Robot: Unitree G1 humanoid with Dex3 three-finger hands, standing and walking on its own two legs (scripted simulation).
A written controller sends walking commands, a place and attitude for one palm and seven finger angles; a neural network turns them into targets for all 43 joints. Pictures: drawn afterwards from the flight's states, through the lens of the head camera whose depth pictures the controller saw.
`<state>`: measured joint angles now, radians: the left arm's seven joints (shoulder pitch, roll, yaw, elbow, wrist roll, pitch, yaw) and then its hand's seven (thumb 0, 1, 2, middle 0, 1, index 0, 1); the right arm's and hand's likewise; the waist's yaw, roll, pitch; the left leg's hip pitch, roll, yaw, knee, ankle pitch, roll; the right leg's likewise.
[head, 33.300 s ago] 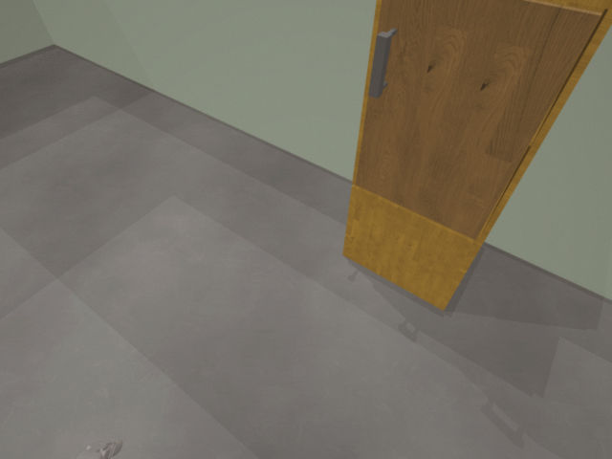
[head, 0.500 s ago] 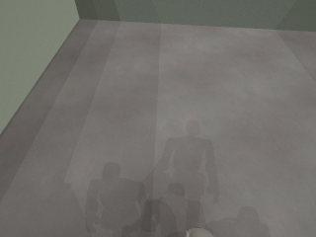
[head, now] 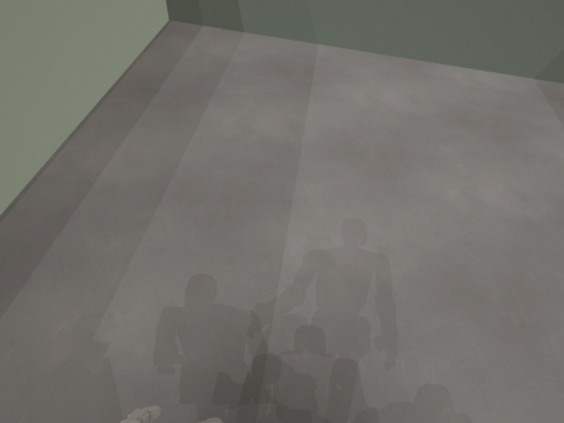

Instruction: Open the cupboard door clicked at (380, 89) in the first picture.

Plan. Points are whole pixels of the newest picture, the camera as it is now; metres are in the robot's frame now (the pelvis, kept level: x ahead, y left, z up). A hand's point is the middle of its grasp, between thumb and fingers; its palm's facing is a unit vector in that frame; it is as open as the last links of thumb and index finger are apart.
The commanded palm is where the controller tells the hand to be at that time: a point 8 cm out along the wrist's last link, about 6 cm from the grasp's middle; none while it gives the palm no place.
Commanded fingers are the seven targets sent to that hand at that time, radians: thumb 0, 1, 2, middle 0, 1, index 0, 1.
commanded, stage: turn to face it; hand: left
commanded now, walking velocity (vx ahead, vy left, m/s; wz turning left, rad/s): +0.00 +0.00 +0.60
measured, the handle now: out of the picture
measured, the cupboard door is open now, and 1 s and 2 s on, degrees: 37 37 37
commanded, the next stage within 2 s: none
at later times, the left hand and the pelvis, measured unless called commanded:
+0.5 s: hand out of the picture +0.06 +0.16 -0.13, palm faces +0.29 -0.90 -0.31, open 7.4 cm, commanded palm none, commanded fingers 0.00 0.90 0.90 -0.20 -0.30 -0.20 -0.30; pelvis +0.04 -0.06 +0.02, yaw +17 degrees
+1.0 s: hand out of the picture -0.01 +0.18 -0.14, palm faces +0.60 -0.75 -0.27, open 7.4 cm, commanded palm none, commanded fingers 0.00 0.90 0.90 -0.20 -0.30 -0.20 -0.30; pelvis +0.05 -0.05 +0.02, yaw +36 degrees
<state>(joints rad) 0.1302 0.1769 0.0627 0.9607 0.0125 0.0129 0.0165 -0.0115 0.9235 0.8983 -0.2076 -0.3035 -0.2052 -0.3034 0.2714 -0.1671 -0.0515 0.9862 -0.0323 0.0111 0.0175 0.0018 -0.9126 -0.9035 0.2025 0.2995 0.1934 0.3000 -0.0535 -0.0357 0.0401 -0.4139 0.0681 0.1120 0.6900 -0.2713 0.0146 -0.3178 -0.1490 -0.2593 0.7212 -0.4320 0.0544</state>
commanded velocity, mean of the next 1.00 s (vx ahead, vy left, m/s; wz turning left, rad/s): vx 0.00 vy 0.00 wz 0.60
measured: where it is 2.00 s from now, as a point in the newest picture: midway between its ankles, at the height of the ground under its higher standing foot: outside the picture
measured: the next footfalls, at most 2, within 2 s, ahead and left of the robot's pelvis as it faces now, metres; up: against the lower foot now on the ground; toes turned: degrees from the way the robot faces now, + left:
right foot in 0.36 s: +0.11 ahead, -0.16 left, +0.00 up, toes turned +10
left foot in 0.74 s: +0.02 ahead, +0.07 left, +0.00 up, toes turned +34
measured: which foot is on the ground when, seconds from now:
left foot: down 0.00-0.36, up 0.38-0.72, down 0.74-1.00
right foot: up 0.00-0.34, down 0.36-0.74, up 0.76-1.00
